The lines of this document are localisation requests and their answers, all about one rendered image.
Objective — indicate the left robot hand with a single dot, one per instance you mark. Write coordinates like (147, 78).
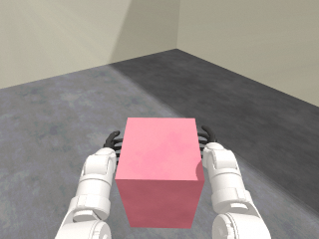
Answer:
(110, 143)

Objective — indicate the robot right upper arm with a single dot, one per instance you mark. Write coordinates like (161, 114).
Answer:
(228, 225)

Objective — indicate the robot right forearm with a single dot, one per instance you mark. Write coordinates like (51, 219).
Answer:
(228, 191)

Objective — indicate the robot left forearm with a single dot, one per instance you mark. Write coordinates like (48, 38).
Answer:
(92, 197)

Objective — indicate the carton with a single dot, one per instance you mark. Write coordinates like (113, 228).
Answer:
(160, 174)

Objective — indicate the robot left upper arm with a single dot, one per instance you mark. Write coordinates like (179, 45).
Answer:
(93, 229)

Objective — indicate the right robot hand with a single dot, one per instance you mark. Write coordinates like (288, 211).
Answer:
(210, 136)

